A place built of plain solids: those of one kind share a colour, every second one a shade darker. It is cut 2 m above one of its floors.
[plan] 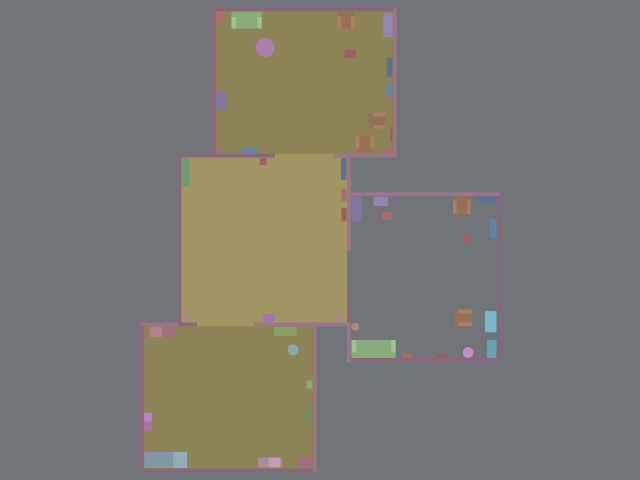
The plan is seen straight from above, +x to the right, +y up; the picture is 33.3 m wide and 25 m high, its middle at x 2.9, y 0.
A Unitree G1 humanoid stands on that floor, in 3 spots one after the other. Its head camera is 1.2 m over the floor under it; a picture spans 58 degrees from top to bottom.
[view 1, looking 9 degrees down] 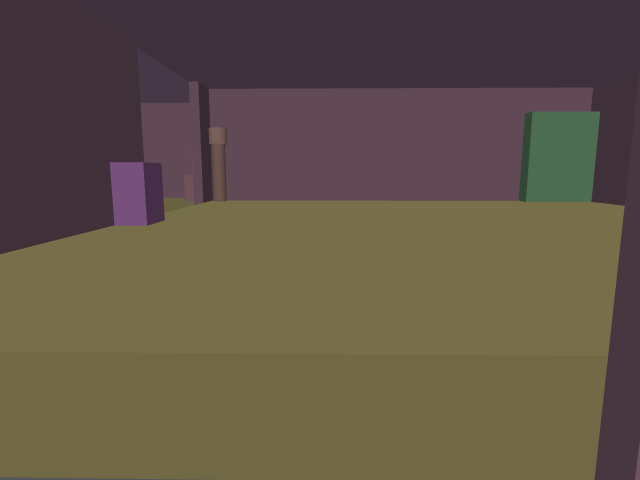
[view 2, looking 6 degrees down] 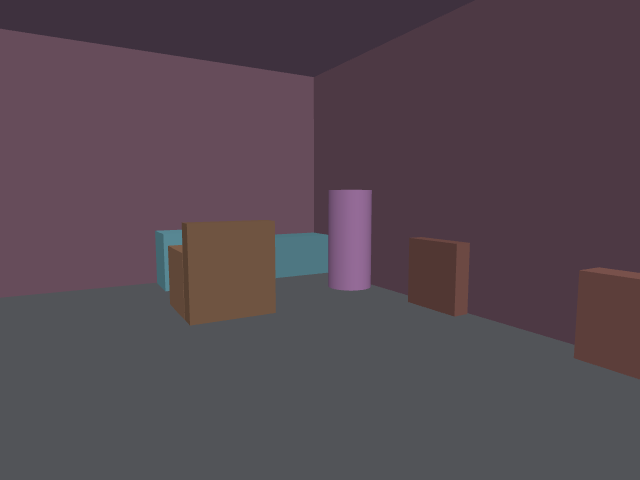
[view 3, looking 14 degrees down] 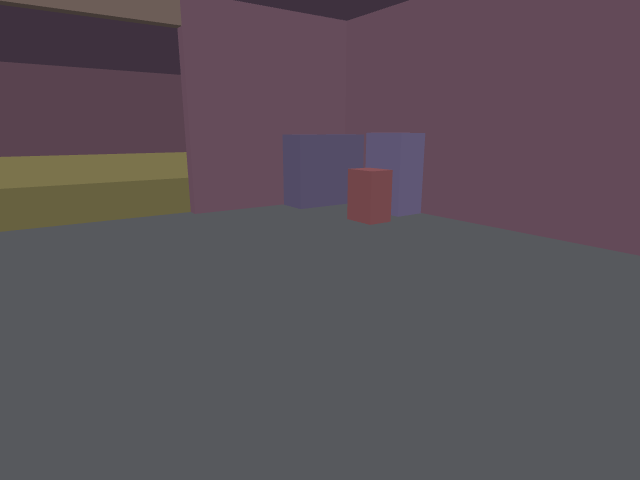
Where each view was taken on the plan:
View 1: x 5.84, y -1.60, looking -179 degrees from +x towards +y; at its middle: floor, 4.30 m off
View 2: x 5.95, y -2.72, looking -30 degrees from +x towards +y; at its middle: trunk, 6.56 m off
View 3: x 10.87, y -2.72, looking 145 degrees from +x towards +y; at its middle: ground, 4.96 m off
